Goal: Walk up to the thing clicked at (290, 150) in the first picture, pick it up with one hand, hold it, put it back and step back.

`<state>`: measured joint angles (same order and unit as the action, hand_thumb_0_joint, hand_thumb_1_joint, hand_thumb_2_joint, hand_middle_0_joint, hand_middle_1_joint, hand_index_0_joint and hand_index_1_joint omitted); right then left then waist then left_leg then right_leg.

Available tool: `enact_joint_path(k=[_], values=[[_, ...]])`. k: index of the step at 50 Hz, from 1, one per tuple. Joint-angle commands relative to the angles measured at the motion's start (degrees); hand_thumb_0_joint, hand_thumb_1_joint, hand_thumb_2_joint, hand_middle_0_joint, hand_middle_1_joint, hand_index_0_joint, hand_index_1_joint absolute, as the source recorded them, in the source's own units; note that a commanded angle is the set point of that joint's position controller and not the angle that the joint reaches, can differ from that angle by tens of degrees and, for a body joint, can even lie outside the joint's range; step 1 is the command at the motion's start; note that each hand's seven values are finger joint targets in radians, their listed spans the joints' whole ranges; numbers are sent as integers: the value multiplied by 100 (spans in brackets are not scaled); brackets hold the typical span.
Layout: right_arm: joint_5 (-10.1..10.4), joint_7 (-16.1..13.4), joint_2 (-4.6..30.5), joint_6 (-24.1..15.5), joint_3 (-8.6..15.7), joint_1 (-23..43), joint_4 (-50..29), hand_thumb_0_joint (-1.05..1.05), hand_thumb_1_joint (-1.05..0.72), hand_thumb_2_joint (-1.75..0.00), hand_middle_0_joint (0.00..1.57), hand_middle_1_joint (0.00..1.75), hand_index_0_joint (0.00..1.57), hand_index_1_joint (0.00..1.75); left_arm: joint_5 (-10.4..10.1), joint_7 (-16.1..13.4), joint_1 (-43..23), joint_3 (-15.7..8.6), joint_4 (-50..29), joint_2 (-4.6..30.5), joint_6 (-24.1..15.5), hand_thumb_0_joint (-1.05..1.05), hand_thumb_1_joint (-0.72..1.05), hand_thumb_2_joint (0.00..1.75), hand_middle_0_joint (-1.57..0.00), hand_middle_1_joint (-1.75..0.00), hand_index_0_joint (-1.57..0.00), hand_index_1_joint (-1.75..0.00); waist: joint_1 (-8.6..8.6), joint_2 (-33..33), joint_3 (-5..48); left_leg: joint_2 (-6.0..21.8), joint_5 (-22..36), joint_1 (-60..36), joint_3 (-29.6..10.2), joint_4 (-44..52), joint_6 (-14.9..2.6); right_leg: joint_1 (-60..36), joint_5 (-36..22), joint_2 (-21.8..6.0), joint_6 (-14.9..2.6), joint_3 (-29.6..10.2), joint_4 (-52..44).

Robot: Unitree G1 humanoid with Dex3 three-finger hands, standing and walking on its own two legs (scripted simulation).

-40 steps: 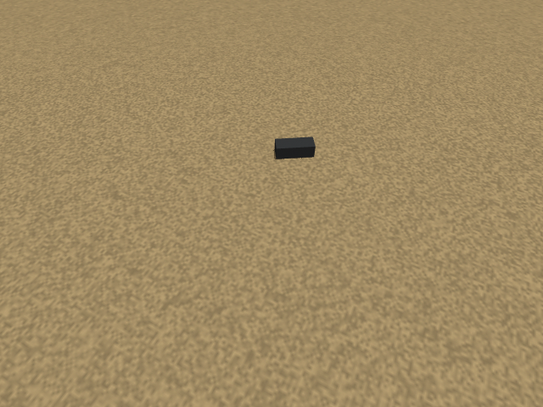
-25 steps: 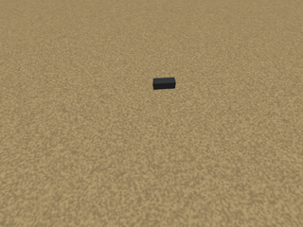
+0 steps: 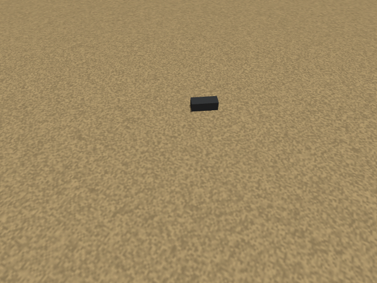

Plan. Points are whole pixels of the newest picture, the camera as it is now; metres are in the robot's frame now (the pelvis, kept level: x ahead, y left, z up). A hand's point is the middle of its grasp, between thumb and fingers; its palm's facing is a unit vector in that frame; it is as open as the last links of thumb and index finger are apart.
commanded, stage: stand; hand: left
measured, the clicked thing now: (204, 103) +1.47 -0.14 -0.75
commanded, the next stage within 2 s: walk up in 0.32 s
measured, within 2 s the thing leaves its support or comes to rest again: neither
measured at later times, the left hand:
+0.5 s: hand out of the picture +0.11 +0.26 -0.15, palm faces -0.04 -0.93 -0.36, open 7.4 cm
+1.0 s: hand (137, 255) +0.22 +0.14 -0.17, palm faces +0.04 -0.95 -0.30, open 7.4 cm
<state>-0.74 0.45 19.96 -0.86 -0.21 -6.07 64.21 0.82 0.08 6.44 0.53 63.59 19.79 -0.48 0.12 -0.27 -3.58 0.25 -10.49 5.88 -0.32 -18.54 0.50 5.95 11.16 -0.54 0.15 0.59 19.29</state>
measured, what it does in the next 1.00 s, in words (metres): walks ahead: right foot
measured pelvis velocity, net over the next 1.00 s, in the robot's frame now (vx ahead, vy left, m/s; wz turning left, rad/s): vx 0.20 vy -0.13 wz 0.04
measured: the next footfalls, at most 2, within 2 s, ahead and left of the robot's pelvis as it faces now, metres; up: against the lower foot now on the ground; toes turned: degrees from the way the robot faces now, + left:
right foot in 0.64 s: +0.19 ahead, -0.23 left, +0.00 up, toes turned -4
left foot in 1.02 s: +0.35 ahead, -0.01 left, +0.00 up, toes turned +8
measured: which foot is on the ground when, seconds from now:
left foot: down 0.00-0.64, up 0.66-1.00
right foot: down 0.00-0.36, up 0.38-0.62, down 0.64-1.00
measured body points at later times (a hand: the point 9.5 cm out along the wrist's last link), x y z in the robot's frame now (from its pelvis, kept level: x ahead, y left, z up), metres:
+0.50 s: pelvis +0.02 -0.03 -0.01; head +0.03 -0.02 +0.44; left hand +0.11 +0.31 -0.12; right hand +0.05 -0.35 -0.12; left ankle +0.00 +0.12 -0.75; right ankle +0.04 -0.17 -0.71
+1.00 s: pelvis +0.20 -0.13 -0.02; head +0.21 -0.11 +0.43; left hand +0.22 +0.19 -0.15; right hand +0.30 -0.46 -0.11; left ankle +0.30 -0.02 -0.74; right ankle +0.15 -0.23 -0.75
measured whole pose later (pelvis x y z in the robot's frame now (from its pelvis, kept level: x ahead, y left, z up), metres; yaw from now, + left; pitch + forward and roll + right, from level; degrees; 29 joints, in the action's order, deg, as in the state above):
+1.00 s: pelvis +0.20 -0.13 -0.02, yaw +2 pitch -2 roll -2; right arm -1.5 3.9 24.0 -4.7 4.4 -15.0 52.5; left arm 2.3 5.5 17.8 -4.7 51.5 24.1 -1.2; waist -2.8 1.5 -2.8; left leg 4.0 -14.0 24.4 3.9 -36.1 -0.7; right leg 5.7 21.4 1.2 -2.6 7.1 28.8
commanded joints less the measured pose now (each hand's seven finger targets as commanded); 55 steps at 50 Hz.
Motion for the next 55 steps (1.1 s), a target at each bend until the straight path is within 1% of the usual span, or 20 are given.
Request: enact_joint_path(k=[1,15,16,17,18,19,20,28,31,32,33,34,37,47,49,50,51,52,53,55], values=[[25,-106,1200,-100,223,133,-335,0,-90,-90,20,30,20,30,-26,-70,-219,-251,-333,1241,-143,0,90,90,-20,-30,-20,-30,-9,92,560,699,875,-81,-514,214,-196,-72,-940,-701,-163,-582,-299],[33,-101,1225,-95,225,177,-323,0,-90,-90,20,30,20,30,-36,-64,-173,-229,-308,1202,-134,0,90,90,-20,-30,-20,-30,-39,7,449,703,801,-57,-529,255,-173,-7,-828,-671,-169,-574,-349],[-32,-43,1907,-256,665,-668,-542,0,-90,-90,20,30,20,30,193,190,-133,-819,-765,1874,-139,0,90,90,-20,-30,-20,-30,158,352,1099,738,-2032,-357,-867,-95,-692,249,1900,-344,-348,-395,398],[-78,-20,2118,-303,788,-987,-414,0,-90,-90,20,30,20,30,264,296,-469,-835,-836,1799,-85,0,90,90,-20,-30,-20,-30,334,23,618,1099,-3276,-439,-1504,250,-903,1439,2610,-241,-340,-297,1099],[-97,-21,2323,-341,934,-1101,-458,0,-90,-90,20,30,20,30,296,392,-828,-828,-1091,1558,-47,0,90,90,-20,-30,-20,-30,489,-725,99,1820,-3849,-732,-2502,826,-1273,2741,1911,-117,-198,-22,2437],[-114,-37,2378,-412,984,-1126,-614,0,-90,-90,20,30,20,30,329,429,-1024,-837,-1292,1481,-26,0,90,90,-20,-30,-20,-30,511,-693,-258,2387,-3619,-795,-3092,1036,-1562,3660,1659,-414,-198,-586,3183],[-97,-70,2282,-484,974,-1083,-713,0,-90,-90,20,30,20,30,295,466,-983,-848,-1349,1525,-57,0,90,90,-20,-30,-20,-30,389,-353,-226,2361,-3303,-772,-3086,1000,-1518,3800,1472,-575,-234,-905,3453],[-197,25,2174,-535,948,-422,-1257,0,-90,-90,20,30,20,30,184,749,-323,-957,-1406,1514,-51,0,90,90,-20,-30,-20,-30,-85,-1033,-66,1312,-2354,1027,-930,720,-1037,1378,976,-467,-39,-60,1939],[-230,-5,1858,-437,869,-120,-1368,0,-90,-90,20,30,20,30,204,626,1089,-1122,-950,1715,-123,0,90,90,-20,-30,-20,-30,-857,-31,397,884,-2075,2217,-239,-1185,-750,-881,460,-109,-72,436,1364],[-227,-26,1357,-425,691,-347,-1395,0,-90,-90,20,30,20,30,247,525,1915,-1263,-750,2120,-191,0,90,90,-20,-30,-20,-30,-1241,1590,662,224,-2045,3143,297,-3359,-573,-1808,1680,-343,-198,-297,703],[-49,-18,1058,-451,543,-339,-1625,0,-90,-90,20,30,20,30,270,452,2018,-1331,-962,2605,-233,0,90,90,-20,-30,-20,-30,-1239,2721,471,-543,-2523,4121,79,-4869,-342,-1377,3952,-1785,-692,-3124,-989],[-64,-56,1643,-414,723,-304,-1556,0,-90,-90,20,30,20,30,177,459,1202,-1243,-1266,2709,-230,0,90,90,-20,-30,-20,-30,-826,1628,47,-42,-2055,3641,-605,-5176,-326,-109,4817,-2338,-1151,-4066,-1556],[30,66,1971,-424,798,-1043,-1111,0,-90,-90,20,30,20,30,72,412,161,-1073,-1622,2208,-265,0,90,90,-20,-30,-20,-30,-78,915,-311,563,-1208,2917,-394,-4560,-276,807,3696,-1720,-1165,-2396,-1095],[-22,248,1593,-488,800,-825,-1560,0,-90,-90,20,30,20,30,106,458,488,-957,-1870,1953,-310,0,90,90,-20,-30,-20,-30,-151,392,-57,475,-364,1651,339,-1793,-139,738,1490,-1273,-1197,-714,-531],[-36,178,1546,-572,842,-1273,-1477,0,-90,-90,20,30,20,30,91,472,537,-879,-1897,1838,-255,0,90,90,-20,-30,-20,-30,148,16,157,155,68,403,746,-1124,-196,1176,801,-1002,-1055,-209,471],[-71,93,1717,-619,926,-1787,-1356,0,-90,-90,20,30,20,30,105,474,771,-778,-1935,1578,-249,0,90,90,-20,-30,-20,-30,384,-520,574,9,-257,-818,620,-1037,-332,1662,-202,-729,-903,64,1679],[-141,-13,2129,-657,1061,-2521,-1304,0,-90,-90,20,30,20,30,82,454,997,-687,-1975,1217,-257,0,90,90,-20,-30,-20,-30,682,-1436,1084,949,-1504,-1694,-799,-516,-655,2355,67,-281,-634,358,3457],[-145,-80,2666,-675,1144,-2476,-1534,0,-90,-90,20,30,20,30,53,430,1075,-699,-2063,1149,-241,0,90,90,-20,-30,-20,-30,582,-1790,1017,2551,-2799,-1947,-4095,520,-1250,3852,1973,513,-313,36,4523],[95,-64,2641,-655,1147,-2084,-1632,0,-90,-90,20,30,20,30,152,373,739,-831,-2005,1936,-196,0,90,90,-20,-30,-20,-30,575,-625,721,2794,-3197,-1165,-4346,690,-1670,3638,1915,-25,-335,-851,4885],[92,-87,2200,-673,950,-1580,-1773,0,-90,-90,20,30,20,30,28,403,839,-814,-1853,1847,-212,0,90,90,-20,-30,-20,-30,226,-177,260,2188,-1866,-742,-2585,343,-1406,3661,1081,-330,-248,-963,4828]])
